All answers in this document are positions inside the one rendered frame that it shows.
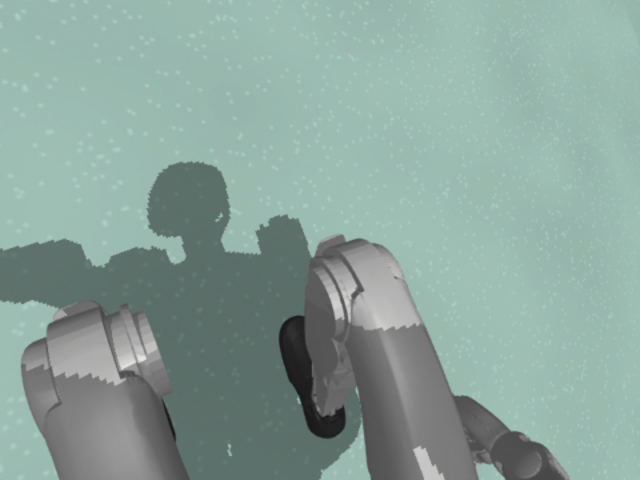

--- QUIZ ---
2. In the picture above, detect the right robot arm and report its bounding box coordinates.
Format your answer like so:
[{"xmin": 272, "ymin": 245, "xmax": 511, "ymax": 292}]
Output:
[{"xmin": 490, "ymin": 431, "xmax": 570, "ymax": 480}]

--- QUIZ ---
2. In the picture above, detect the right robot hand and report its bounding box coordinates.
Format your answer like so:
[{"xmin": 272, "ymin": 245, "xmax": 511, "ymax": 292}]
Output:
[{"xmin": 451, "ymin": 391, "xmax": 511, "ymax": 469}]

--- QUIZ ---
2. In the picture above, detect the right robot foot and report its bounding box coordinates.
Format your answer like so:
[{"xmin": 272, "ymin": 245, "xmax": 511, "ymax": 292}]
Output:
[{"xmin": 279, "ymin": 316, "xmax": 346, "ymax": 439}]

